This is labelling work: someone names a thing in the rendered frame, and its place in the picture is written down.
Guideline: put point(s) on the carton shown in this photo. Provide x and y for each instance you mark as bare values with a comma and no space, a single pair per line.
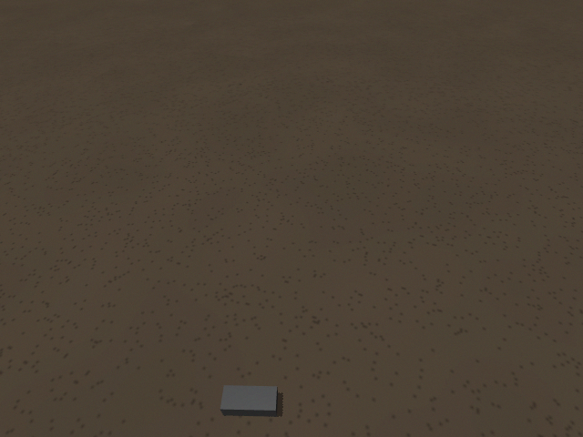
249,400

